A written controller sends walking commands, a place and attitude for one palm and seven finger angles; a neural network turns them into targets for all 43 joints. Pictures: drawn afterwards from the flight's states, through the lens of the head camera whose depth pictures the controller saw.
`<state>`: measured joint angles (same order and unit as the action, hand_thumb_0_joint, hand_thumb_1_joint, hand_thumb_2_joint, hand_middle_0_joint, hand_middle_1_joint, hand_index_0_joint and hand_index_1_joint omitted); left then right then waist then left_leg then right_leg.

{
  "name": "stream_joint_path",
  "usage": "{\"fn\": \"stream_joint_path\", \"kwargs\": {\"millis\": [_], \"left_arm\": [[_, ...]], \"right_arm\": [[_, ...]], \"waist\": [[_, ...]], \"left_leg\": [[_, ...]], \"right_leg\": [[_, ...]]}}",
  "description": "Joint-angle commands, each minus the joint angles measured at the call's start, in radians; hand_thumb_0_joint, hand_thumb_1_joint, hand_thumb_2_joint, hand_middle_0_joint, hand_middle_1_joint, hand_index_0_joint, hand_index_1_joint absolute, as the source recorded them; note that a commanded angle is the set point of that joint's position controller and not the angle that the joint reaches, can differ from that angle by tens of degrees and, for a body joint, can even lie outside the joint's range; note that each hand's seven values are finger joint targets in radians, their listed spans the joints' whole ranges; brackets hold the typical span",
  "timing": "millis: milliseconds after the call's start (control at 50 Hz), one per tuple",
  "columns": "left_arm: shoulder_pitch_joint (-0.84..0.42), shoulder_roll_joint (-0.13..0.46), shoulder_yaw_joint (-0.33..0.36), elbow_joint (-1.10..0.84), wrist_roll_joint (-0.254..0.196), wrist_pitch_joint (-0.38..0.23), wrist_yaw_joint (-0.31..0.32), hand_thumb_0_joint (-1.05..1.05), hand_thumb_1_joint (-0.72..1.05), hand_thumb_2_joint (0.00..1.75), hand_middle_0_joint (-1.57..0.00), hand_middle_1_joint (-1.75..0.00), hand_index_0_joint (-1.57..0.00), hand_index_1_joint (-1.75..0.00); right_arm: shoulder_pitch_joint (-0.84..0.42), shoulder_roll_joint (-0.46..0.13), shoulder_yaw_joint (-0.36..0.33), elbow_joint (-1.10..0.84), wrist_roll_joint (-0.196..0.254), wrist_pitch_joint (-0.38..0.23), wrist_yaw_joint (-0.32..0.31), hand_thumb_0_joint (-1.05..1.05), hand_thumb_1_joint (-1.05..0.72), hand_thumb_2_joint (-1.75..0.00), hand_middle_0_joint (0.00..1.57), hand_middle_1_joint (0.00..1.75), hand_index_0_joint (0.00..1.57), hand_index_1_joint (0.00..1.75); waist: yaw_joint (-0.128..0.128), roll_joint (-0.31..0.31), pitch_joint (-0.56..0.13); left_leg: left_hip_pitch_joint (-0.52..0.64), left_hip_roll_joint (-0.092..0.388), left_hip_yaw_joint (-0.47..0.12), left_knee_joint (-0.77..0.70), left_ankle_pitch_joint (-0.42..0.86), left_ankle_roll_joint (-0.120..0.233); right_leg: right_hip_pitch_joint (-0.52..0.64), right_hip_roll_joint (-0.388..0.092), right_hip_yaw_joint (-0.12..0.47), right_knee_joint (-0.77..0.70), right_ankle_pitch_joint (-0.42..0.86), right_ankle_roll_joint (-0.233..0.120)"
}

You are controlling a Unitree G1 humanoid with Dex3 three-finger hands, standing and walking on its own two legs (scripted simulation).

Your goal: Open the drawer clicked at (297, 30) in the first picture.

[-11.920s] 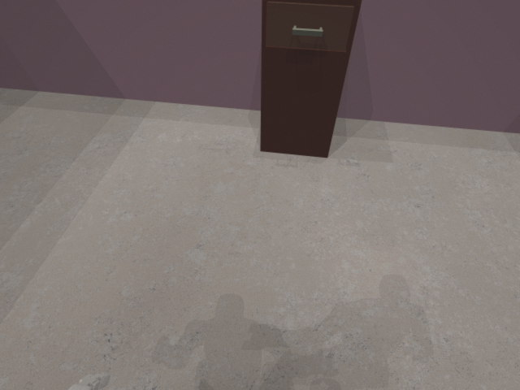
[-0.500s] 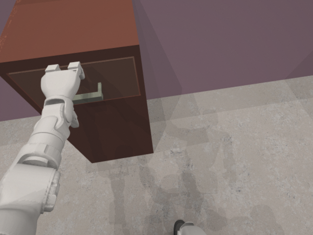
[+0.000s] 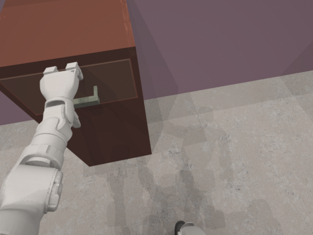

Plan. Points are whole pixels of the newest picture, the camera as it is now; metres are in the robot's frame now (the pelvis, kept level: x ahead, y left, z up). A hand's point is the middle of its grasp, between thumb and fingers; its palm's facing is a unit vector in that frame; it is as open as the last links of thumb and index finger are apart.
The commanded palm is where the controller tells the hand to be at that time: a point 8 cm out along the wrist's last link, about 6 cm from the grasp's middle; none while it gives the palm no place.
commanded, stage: move the hooked fingers above the handle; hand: left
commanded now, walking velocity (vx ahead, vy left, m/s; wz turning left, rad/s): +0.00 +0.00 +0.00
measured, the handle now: (77, 97) +0.52 +0.23 -0.02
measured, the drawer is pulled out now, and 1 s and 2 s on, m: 0.00 0.00 0.00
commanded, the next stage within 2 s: none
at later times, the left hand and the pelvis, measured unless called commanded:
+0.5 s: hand (75, 91) +0.49 +0.21 +0.05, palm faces +0.08 +0.01 -1.00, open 13.5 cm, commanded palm +0.45 +0.24 +0.09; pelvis +0.00 +0.00 +0.00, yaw +1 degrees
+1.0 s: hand (62, 102) +0.46 +0.24 +0.04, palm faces +0.04 +0.00 -1.00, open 13.8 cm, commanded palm +0.45 +0.24 +0.09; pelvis -0.02 -0.01 -0.01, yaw +3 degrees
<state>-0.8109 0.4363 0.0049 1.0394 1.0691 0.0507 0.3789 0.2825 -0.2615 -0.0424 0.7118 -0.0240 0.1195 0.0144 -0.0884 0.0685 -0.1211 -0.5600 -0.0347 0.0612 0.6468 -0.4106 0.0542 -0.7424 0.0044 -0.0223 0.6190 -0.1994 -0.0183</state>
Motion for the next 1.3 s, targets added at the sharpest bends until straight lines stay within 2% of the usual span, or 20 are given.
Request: {"fn": "stream_joint_path", "kwargs": {"millis": [0, 40, 120, 200, 220, 260, 320, 360, 400, 500, 640, 740, 840, 860, 960, 1040, 1080, 1120, 1200, 1280], "left_arm": [[-0.351, 0.293, 0.033, -0.158, -0.014, 0.022, -0.011, 0.00, -0.50, 0.30, -0.30, -1.20, -0.30, -1.20], [-0.371, 0.212, -0.037, -0.146, -0.014, 0.002, -0.043, 0.00, -0.50, 0.30, -0.30, -1.20, -0.30, -1.20], [-0.477, 0.117, -0.123, -0.233, -0.023, -0.090, -0.077, 0.00, -0.50, 0.30, -0.30, -1.20, -0.30, -1.20], [-0.585, 0.146, -0.091, -0.292, -0.014, -0.168, -0.028, 0.00, -0.50, 0.30, -0.30, -1.20, -0.30, -1.20], [-0.570, 0.189, -0.046, -0.271, -0.007, -0.170, -0.003, 0.00, -0.50, 0.30, -0.30, -1.20, -0.30, -1.20], [-0.584, 0.307, 0.052, -0.254, 0.006, -0.154, 0.053, 0.00, -0.50, 0.30, -0.30, -1.20, -0.30, -1.20], [-0.563, 0.314, 0.062, -0.168, 0.026, -0.074, 0.116, 0.00, -0.50, 0.30, -0.30, -1.20, -0.30, -1.20], [-0.508, 0.356, 0.093, -0.101, 0.028, 0.000, 0.122, 0.00, -0.50, 0.30, -0.30, -1.20, -0.30, -1.20], [-0.470, 0.313, 0.042, -0.049, 0.019, 0.063, 0.091, 0.00, -0.50, 0.30, -0.30, -1.20, -0.30, -1.20], [-0.437, 0.346, 0.036, -0.001, -0.007, 0.118, 0.012, 0.00, -0.50, 0.30, -0.30, -1.20, -0.30, -1.20], [-0.334, 0.356, 0.016, -0.035, -0.021, 0.023, -0.098, 0.00, -0.50, 0.30, -0.30, -1.20, -0.30, -1.20], [-0.425, 0.415, 0.065, -0.203, -0.007, -0.130, -0.081, 0.00, -0.50, 0.30, -0.30, -1.20, -0.30, -1.20], [-0.545, 0.339, 0.037, -0.313, 0.007, -0.229, 0.019, 0.00, -0.50, 0.30, -0.30, -1.20, -0.30, -1.20], [-0.580, 0.331, 0.036, -0.299, 0.002, -0.222, 0.040, 0.00, -0.50, 0.30, -0.30, -1.20, -0.30, -1.20], [-0.594, 0.272, 0.002, -0.125, -0.015, -0.108, 0.083, 0.00, -0.50, 0.30, -0.30, -1.20, -0.30, -1.20], [-0.603, 0.249, -0.050, 0.000, -0.009, -0.002, 0.038, 0.00, -0.50, 0.30, -0.30, -1.20, -0.30, -1.20], [-0.585, 0.276, -0.024, -0.020, -0.010, -0.002, 0.004, 0.00, -0.50, 0.30, -0.30, -1.20, -0.30, -1.20], [-0.545, 0.255, -0.035, -0.021, -0.016, -0.010, -0.028, 0.00, -0.50, 0.30, -0.30, -1.20, -0.30, -1.20], [-0.454, 0.189, -0.075, 0.006, -0.030, -0.044, -0.080, 0.00, -0.50, 0.30, -0.30, -1.20, -0.30, -1.20], [-0.507, 0.257, -0.021, -0.134, -0.012, -0.136, -0.062, 0.00, -0.50, 0.30, -0.30, -1.20, -0.30, -1.20]], "right_arm": [[0.079, -0.162, -0.048, -0.084, 0.014, -0.013, -0.021, 0.00, -0.90, -0.90, 0.20, 0.30, 0.20, 0.30], [0.091, -0.160, -0.053, -0.084, 0.022, -0.022, -0.029, 0.00, -0.90, -0.90, 0.20, 0.30, 0.20, 0.30], [0.115, -0.150, -0.062, -0.080, 0.022, -0.043, -0.041, 0.00, -0.90, -0.90, 0.20, 0.30, 0.20, 0.30], [0.139, -0.142, -0.066, -0.057, 0.004, -0.059, -0.041, 0.00, -0.90, -0.90, 0.20, 0.30, 0.20, 0.30], [0.143, -0.143, -0.063, -0.052, -0.002, -0.060, -0.038, 0.00, -0.90, -0.90, 0.20, 0.30, 0.20, 0.30], [0.125, -0.155, -0.050, -0.044, -0.012, -0.053, -0.034, 0.00, -0.90, -0.90, 0.20, 0.30, 0.20, 0.30], [0.094, -0.149, -0.035, -0.042, -0.018, -0.046, -0.017, 0.00, -0.90, -0.90, 0.20, 0.30, 0.20, 0.30], [0.078, -0.156, -0.029, -0.048, -0.018, -0.034, -0.008, 0.00, -0.90, -0.90, 0.20, 0.30, 0.20, 0.30], [0.086, -0.157, -0.033, -0.055, -0.008, -0.022, -0.004, 0.00, -0.90, -0.90, 0.20, 0.30, 0.20, 0.30], [0.069, -0.172, -0.023, -0.066, 0.019, 0.006, -0.025, 0.00, -0.90, -0.90, 0.20, 0.30, 0.20, 0.30], [0.061, -0.169, -0.010, -0.104, 0.035, -0.005, -0.062, 0.00, -0.90, -0.90, 0.20, 0.30, 0.20, 0.30], [0.097, -0.167, -0.030, -0.111, 0.024, -0.042, -0.073, 0.00, -0.90, -0.90, 0.20, 0.30, 0.20, 0.30], [0.150, -0.157, -0.064, -0.068, -0.003, -0.074, -0.057, 0.00, -0.90, -0.90, 0.20, 0.30, 0.20, 0.30], [0.157, -0.159, -0.067, -0.053, -0.006, -0.075, -0.053, 0.00, -0.90, -0.90, 0.20, 0.30, 0.20, 0.30], [0.161, -0.175, -0.061, -0.007, -0.006, -0.068, -0.024, 0.00, -0.90, -0.90, 0.20, 0.30, 0.20, 0.30], [0.156, -0.180, -0.043, -0.009, 0.008, -0.057, -0.016, 0.00, -0.90, -0.90, 0.20, 0.30, 0.20, 0.30], [0.163, -0.181, -0.044, -0.021, 0.006, -0.053, -0.018, 0.00, -0.90, -0.90, 0.20, 0.30, 0.20, 0.30], [0.163, -0.176, -0.045, -0.032, 0.007, -0.048, -0.022, 0.00, -0.90, -0.90, 0.20, 0.30, 0.20, 0.30], [0.153, -0.177, -0.040, -0.049, 0.020, -0.047, -0.032, 0.00, -0.90, -0.90, 0.20, 0.30, 0.20, 0.30], [0.154, -0.166, -0.043, -0.070, 0.009, -0.058, -0.037, 0.00, -0.90, -0.90, 0.20, 0.30, 0.20, 0.30]], "waist": [[0.023, -0.099, -0.419], [-0.006, -0.109, -0.356], [-0.045, -0.051, -0.356], [-0.052, 0.029, -0.386], [-0.034, 0.039, -0.400], [-0.019, 0.010, -0.420], [-0.007, 0.046, -0.401], [0.017, 0.013, -0.447], [0.015, 0.001, -0.473], [0.005, -0.162, -0.416], [0.023, -0.151, -0.307], [0.007, -0.063, -0.395], [-0.034, 0.068, -0.510], [-0.058, 0.026, -0.500], [-0.073, 0.029, -0.450], [-0.072, 0.012, -0.388], [-0.050, 0.012, -0.474], [-0.049, -0.042, -0.476], [-0.057, -0.133, -0.305], [-0.031, -0.046, -0.374]], "left_leg": [[0.006, 0.000, -0.042, -0.091, 0.449, -0.022], [0.036, 0.005, -0.051, -0.101, 0.402, -0.021], [0.124, 0.005, -0.079, -0.082, 0.388, -0.025], [0.184, 0.007, -0.114, -0.048, 0.471, -0.053], [0.168, 0.002, -0.111, -0.040, 0.485, -0.057], [0.099, -0.008, -0.106, -0.028, 0.490, -0.057], [0.017, -0.017, -0.086, -0.024, 0.480, -0.061], [-0.007, -0.020, -0.072, -0.025, 0.511, -0.059], [-0.006, -0.014, -0.056, -0.036, 0.523, -0.059], [-0.089, -0.016, -0.033, -0.086, 0.371, -0.024], [-0.126, -0.015, -0.020, -0.114, 0.214, -0.012], [-0.095, -0.015, -0.032, -0.063, 0.226, -0.004], [0.041, -0.010, -0.074, 0.002, 0.365, -0.025], [0.044, -0.007, -0.082, 0.015, 0.377, -0.026], [0.040, -0.010, -0.092, 0.005, 0.383, -0.041], [0.001, -0.009, -0.084, -0.030, 0.344, -0.038], [0.037, -0.004, -0.082, -0.027, 0.414, -0.038], [0.035, -0.002, -0.075, -0.026, 0.448, -0.031], [-0.049, -0.002, -0.070, -0.057, 0.316, -0.017], [-0.021, -0.006, -0.075, -0.043, 0.324, -0.017]], "right_leg": [[0.544, 0.007, 0.019, -0.009, 0.334, -0.009], [0.478, 0.010, 0.010, -0.036, 0.261, -0.009], [0.384, 0.010, 0.009, -0.047, 0.194, -0.012], [0.305, 0.013, -0.001, -0.016, 0.185, -0.022], [0.313, 0.014, -0.001, -0.004, 0.192, -0.025], [0.349, 0.014, -0.001, 0.023, 0.223, -0.027], [0.361, 0.011, -0.007, 0.048, 0.248, -0.029], [0.431, 0.014, -0.004, 0.055, 0.298, -0.027], [0.471, 0.014, -0.002, 0.047, 0.337, -0.020], [0.571, 0.006, 0.023, -0.001, 0.312, -0.001], [0.539, -0.005, 0.051, -0.045, 0.167, -0.002], [0.500, -0.004, 0.068, -0.010, 0.166, -0.006], [0.364, 0.005, 0.036, 0.035, 0.195, -0.018], [0.339, 0.008, 0.029, 0.032, 0.196, -0.015], [0.288, 0.013, 0.003, 0.018, 0.170, -0.015], [0.316, 0.014, 0.003, -0.002, 0.163, -0.012], [0.380, 0.014, 0.009, 0.012, 0.229, -0.012], [0.421, 0.016, 0.012, 0.009, 0.279, -0.009], [0.391, 0.014, 0.012, -0.022, 0.204, -0.007], [0.386, 0.011, 0.025, 0.005, 0.190, -0.016]]}}
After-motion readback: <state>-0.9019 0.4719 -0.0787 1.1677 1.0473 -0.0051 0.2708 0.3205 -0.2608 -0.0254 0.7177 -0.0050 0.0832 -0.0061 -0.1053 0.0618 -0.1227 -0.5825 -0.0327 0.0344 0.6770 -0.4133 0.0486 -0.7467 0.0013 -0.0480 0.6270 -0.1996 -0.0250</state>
